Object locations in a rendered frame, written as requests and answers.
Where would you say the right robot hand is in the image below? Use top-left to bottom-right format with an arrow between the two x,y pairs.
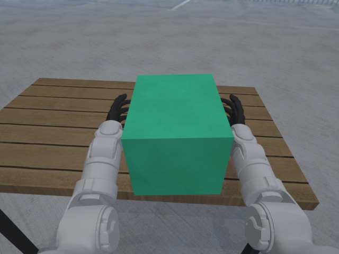
220,94 -> 245,127

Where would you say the table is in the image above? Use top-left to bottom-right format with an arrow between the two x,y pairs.
0,78 -> 320,254

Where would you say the carton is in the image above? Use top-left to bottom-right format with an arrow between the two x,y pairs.
121,74 -> 234,195

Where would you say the robot left forearm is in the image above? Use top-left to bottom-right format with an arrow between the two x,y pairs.
57,120 -> 123,247

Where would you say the robot left upper arm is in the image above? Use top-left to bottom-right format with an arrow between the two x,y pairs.
39,205 -> 120,254

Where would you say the robot right forearm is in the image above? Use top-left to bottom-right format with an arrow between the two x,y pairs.
230,124 -> 313,240

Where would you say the robot right upper arm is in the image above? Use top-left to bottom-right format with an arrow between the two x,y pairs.
245,202 -> 339,254

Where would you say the left robot hand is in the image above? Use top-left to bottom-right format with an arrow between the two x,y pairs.
106,94 -> 131,128

